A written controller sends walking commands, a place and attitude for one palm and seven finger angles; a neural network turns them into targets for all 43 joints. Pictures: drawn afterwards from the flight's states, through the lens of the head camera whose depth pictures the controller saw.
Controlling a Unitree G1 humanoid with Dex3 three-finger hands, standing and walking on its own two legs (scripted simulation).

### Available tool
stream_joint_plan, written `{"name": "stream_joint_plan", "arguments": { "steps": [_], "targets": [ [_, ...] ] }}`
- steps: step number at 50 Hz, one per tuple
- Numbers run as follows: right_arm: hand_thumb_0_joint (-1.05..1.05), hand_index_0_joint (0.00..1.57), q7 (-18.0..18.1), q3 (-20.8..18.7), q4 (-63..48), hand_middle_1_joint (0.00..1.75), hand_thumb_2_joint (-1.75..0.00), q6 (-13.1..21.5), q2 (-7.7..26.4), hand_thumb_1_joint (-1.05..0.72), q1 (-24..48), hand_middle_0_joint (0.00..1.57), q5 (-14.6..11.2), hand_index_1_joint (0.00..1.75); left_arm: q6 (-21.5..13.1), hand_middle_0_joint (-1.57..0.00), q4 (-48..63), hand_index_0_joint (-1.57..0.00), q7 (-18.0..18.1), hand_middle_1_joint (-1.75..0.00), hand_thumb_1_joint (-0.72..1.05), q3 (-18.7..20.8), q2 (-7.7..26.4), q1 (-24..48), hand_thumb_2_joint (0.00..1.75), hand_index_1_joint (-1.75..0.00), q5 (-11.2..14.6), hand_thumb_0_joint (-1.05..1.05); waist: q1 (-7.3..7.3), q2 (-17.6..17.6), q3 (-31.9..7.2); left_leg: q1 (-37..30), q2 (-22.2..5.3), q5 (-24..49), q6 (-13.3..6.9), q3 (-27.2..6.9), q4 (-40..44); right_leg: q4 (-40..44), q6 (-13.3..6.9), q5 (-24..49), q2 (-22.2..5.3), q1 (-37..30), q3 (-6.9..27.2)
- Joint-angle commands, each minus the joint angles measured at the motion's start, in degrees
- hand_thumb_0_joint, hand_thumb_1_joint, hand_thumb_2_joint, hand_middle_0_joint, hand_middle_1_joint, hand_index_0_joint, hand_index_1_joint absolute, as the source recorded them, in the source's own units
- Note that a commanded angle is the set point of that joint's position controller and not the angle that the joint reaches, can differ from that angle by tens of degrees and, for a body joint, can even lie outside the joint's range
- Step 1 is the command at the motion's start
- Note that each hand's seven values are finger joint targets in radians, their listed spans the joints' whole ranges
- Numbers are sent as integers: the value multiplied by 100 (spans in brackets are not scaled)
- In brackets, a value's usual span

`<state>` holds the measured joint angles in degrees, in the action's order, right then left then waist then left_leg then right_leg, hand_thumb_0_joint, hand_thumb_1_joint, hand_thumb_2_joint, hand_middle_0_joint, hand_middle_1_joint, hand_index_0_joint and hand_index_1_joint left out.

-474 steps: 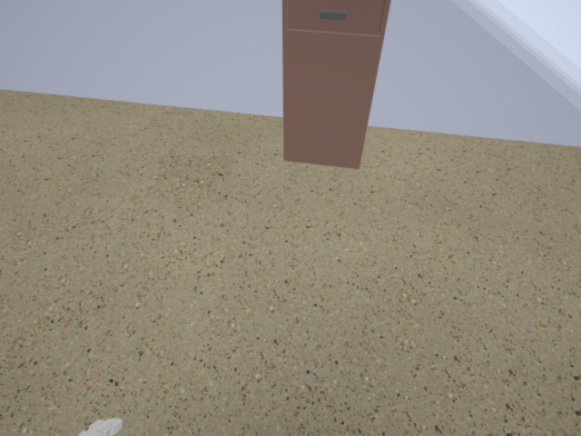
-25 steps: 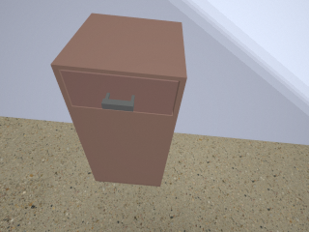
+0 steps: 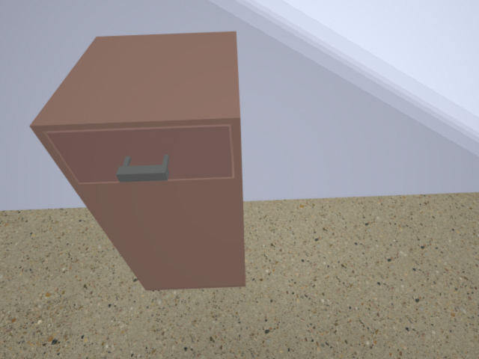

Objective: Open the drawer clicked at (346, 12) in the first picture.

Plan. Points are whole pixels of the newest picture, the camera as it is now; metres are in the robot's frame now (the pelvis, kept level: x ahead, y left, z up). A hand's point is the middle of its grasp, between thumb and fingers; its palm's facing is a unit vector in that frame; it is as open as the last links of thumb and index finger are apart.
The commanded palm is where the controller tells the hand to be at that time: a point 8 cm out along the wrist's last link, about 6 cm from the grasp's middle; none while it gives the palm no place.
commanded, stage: come to a stop and stand still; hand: left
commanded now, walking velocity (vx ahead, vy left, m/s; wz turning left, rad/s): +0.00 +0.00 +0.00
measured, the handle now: (145, 166) +0.51 +0.22 +0.02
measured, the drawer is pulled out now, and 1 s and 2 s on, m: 0.00 0.00 0.00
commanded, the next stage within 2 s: look again from close up in 0.34 s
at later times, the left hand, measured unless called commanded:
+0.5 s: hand out of the picture -0.04 +0.13 -0.17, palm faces +0.06 -0.99 -0.15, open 7.4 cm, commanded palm none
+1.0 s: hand out of the picture +0.02 +0.22 -0.17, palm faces -0.01 -0.97 -0.23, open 7.4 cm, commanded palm none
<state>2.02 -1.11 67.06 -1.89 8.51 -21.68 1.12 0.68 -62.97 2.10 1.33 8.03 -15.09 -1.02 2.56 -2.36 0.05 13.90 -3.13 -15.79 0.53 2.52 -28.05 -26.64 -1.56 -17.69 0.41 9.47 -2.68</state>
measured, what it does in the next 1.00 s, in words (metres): stands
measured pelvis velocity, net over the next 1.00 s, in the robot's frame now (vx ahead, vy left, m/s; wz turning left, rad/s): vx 0.01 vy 0.04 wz -0.02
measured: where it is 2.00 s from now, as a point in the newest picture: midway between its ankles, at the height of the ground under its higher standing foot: outside the picture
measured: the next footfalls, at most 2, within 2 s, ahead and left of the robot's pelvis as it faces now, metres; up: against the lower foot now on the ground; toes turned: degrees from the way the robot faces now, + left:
none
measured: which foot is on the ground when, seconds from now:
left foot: down 0.00-1.00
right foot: down 0.00-1.00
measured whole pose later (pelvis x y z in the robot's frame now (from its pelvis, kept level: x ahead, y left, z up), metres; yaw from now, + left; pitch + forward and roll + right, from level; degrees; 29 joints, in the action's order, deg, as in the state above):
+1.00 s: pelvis +0.01 +0.04 +0.00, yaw -1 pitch +0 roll +0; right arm 1.1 1.8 62.3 0.7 8.7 -18.6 0.9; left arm 0.1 -61.2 1.9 -0.4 10.2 -16.4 -0.9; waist 0.2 -0.2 0.8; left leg 12.3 1.6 -15.6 -2.7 4.4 -27.4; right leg -28.3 1.7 -18.7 -2.9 10.0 -0.5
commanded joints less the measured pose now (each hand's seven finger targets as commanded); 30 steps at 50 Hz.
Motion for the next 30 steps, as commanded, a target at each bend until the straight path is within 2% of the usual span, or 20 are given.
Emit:
{"name": "stream_joint_plan", "arguments": {
  "steps": [1,2,3,6,10,12,15,18,20,21,22,23,24,25,26,27,29,30],
  "targets": [
    [0,20,24,9,-131,30,-90,121,117,-90,-138,20,-12,30,-159,-20,18,-20,32,-30,90,-22,445,-472,90,-30,79,0,-141,1047,498,10,-151,445,21,-20,116,893,-279,2116,-1030,139,726],
    [0,20,34,20,-80,30,-90,136,116,-90,-192,20,-16,30,-163,-20,18,-20,33,-30,90,-21,425,-489,90,-30,90,0,-138,784,481,-83,-190,795,18,-56,263,789,-213,2240,-935,91,619],
    [0,20,42,24,-57,30,-90,142,146,-90,-183,20,-21,30,-160,-20,17,-20,36,-30,90,-21,426,-523,90,-30,100,0,-170,674,456,-167,-231,995,19,-86,350,747,-143,2241,-833,54,567],
    [0,20,50,22,-43,30,-90,111,167,-90,-61,20,-30,30,-131,-20,-20,-20,42,-30,90,0,478,-613,90,-30,89,0,-226,353,681,-223,-255,964,59,-65,400,873,-34,1783,-721,168,556],
    [0,20,61,19,-94,30,-90,85,185,-90,14,20,-32,30,-139,-20,-24,-20,54,-30,90,5,475,-685,90,-30,77,0,-214,416,700,-313,-251,877,63,-38,390,978,16,1808,-724,178,591],
    [0,20,61,13,-113,30,-90,84,198,-90,29,20,-39,30,-140,-20,-2,-20,55,-30,90,1,458,-687,90,-30,70,0,-194,394,672,-380,-258,849,52,-67,424,1019,5,1565,-688,217,610],
    [0,20,71,6,-168,30,-90,105,222,-90,142,20,-41,30,-162,-20,-31,-20,54,-30,90,8,428,-808,90,-30,59,0,-213,444,529,-480,-269,1022,39,-62,419,954,49,2007,-689,96,572],
    [0,20,78,11,-175,30,-90,113,258,-90,209,20,-49,30,-166,-20,-66,-20,55,-30,90,-14,368,-863,90,-30,53,0,-214,352,528,-597,-305,1084,26,-93,479,940,22,1912,-668,166,561],
    [0,20,88,18,-198,30,-90,138,295,-90,230,20,-49,30,-176,-20,-93,-20,52,-30,90,-11,348,-927,90,-30,49,0,-223,350,407,-647,-331,1258,15,-107,495,863,16,2172,-659,37,521],
    [0,20,87,11,-192,30,-90,138,289,-90,231,20,-60,30,-172,-20,-98,-20,55,-30,90,-13,351,-943,90,-30,43,0,-224,317,393,-667,-343,1200,15,-98,527,870,16,2012,-647,40,498],
    [0,20,-13,9,-698,30,-90,312,450,-90,970,20,-84,30,-405,-20,-234,-20,265,-30,90,20,614,-1366,90,-30,-69,0,-535,811,858,448,-182,443,150,150,-1060,812,514,5308,-1156,172,1175],
    [0,20,-36,3,-952,30,-90,258,145,-90,654,20,-76,30,-467,-20,-2,-20,241,-30,90,53,778,-1266,90,-30,-81,0,-191,681,355,531,-26,-520,-55,-254,-1258,494,228,5716,-1395,-213,1129],
    [0,20,-28,-24,-916,30,-90,258,164,-90,594,20,-70,30,-448,-20,101,-20,188,-30,90,13,701,-1060,90,-30,-66,0,-157,184,263,488,-23,-568,-111,-150,-1188,429,-132,5238,-1322,-259,925],
    [0,20,-43,2,-886,30,-90,282,87,-90,467,20,-97,30,-439,-20,107,-20,174,-30,90,0,679,-1016,90,-30,-77,0,-112,402,60,351,-39,-522,-66,-46,-866,449,-351,4373,-1177,-236,797],
    [0,20,-67,27,-855,30,-90,284,116,-90,235,20,-87,30,-437,-20,196,-20,162,-30,90,-2,695,-900,90,-30,-45,0,-66,300,-288,-68,42,-73,-78,30,-412,235,-378,4019,-996,-375,667],
    [0,20,-65,29,-835,30,-90,316,196,-90,88,20,-85,30,-418,-20,234,-20,157,-30,90,-19,632,-843,90,-30,-18,0,-10,452,-440,-306,1,375,-118,-91,-70,25,-316,3321,-826,-325,560],
    [0,20,-26,11,-822,30,-90,376,503,-90,17,20,-58,30,-325,-20,288,-20,134,-30,90,-72,385,-883,90,-30,25,0,-115,250,-399,-457,-378,1436,-282,-398,-12,-21,-150,1751,-515,49,449],
    [0,20,-5,15,-829,30,-90,367,570,-90,73,20,-46,30,-296,-20,282,-20,126,-30,90,-83,334,-908,90,-30,23,0,-163,194,-144,-355,-430,1531,-311,-433,-42,56,-140,1352,-445,189,445]
  ]
}}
